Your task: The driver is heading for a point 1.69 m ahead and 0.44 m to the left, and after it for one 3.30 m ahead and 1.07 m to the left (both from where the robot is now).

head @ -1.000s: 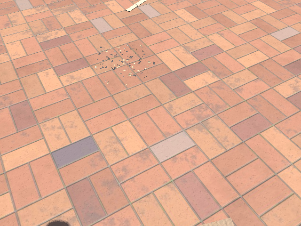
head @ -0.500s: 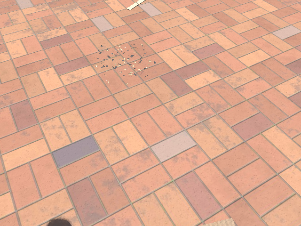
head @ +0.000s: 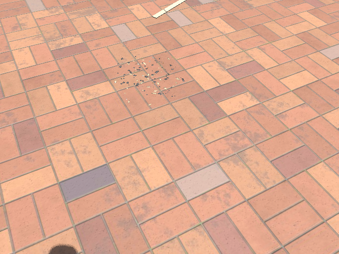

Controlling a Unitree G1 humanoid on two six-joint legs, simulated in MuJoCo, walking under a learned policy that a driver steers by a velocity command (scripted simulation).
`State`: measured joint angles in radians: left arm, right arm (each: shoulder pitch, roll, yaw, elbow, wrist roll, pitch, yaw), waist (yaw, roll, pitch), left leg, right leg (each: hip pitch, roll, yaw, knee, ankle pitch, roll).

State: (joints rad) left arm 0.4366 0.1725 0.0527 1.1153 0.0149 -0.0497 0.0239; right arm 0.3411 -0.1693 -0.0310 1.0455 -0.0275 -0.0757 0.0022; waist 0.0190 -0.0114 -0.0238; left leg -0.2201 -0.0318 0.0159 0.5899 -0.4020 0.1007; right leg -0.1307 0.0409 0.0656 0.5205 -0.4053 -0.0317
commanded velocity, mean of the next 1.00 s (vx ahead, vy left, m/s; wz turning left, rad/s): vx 0.10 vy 0.00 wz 0.00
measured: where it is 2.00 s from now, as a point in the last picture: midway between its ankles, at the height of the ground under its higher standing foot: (185, 234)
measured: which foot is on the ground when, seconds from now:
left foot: down 0.00-0.34, up 0.36-0.64, down 0.66-1.00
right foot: down 0.00-0.04, up 0.06-0.32, down 0.34-1.00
